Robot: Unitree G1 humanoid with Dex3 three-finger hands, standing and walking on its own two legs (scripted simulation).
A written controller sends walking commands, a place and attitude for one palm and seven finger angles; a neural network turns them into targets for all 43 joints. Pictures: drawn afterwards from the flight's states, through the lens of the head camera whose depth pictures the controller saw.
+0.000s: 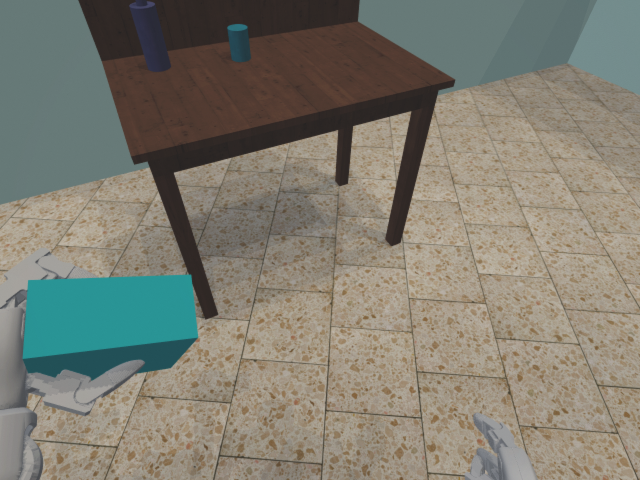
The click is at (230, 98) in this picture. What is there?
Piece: table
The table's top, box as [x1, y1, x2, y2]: [102, 21, 454, 164]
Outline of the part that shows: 454,79 357,21 249,38 251,58 245,62 235,62 231,59 228,41 167,51 171,67 165,71 153,72 148,70 143,55 102,61 134,164 453,86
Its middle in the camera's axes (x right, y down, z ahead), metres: -0.14 -0.51 +1.20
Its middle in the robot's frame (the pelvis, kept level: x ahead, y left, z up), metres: +1.23 +0.20 -0.04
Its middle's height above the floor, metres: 0.73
